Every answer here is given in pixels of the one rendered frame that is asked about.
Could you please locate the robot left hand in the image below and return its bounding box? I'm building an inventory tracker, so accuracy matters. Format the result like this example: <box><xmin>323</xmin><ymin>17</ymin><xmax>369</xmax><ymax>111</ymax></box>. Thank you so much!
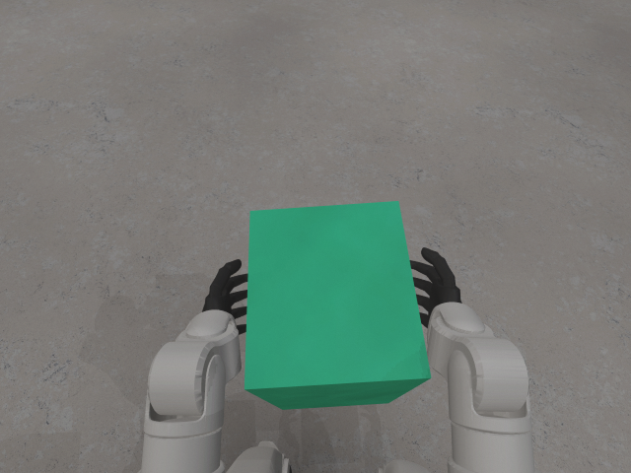
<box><xmin>202</xmin><ymin>259</ymin><xmax>248</xmax><ymax>335</ymax></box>

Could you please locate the robot left thigh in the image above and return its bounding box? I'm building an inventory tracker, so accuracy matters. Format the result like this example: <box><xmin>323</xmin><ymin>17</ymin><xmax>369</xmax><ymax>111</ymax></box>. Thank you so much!
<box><xmin>226</xmin><ymin>446</ymin><xmax>290</xmax><ymax>473</ymax></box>

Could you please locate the right robot forearm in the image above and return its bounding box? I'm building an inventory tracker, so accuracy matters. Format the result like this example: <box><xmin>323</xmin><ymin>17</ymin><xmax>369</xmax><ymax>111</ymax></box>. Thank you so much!
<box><xmin>427</xmin><ymin>302</ymin><xmax>541</xmax><ymax>473</ymax></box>

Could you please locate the left robot shin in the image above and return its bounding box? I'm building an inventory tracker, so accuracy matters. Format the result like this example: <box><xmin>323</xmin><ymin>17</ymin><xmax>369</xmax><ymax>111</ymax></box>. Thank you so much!
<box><xmin>258</xmin><ymin>441</ymin><xmax>280</xmax><ymax>451</ymax></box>

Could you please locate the left robot forearm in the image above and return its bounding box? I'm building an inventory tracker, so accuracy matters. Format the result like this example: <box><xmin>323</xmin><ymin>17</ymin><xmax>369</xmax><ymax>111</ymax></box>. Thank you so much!
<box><xmin>137</xmin><ymin>309</ymin><xmax>242</xmax><ymax>473</ymax></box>

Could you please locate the robot right hand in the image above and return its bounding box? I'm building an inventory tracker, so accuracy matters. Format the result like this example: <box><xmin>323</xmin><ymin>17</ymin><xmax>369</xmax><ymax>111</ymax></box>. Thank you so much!
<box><xmin>410</xmin><ymin>247</ymin><xmax>462</xmax><ymax>328</ymax></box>

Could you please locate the carton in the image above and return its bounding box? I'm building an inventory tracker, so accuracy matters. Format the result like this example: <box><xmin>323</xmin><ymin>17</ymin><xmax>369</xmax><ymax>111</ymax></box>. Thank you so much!
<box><xmin>245</xmin><ymin>201</ymin><xmax>431</xmax><ymax>410</ymax></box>

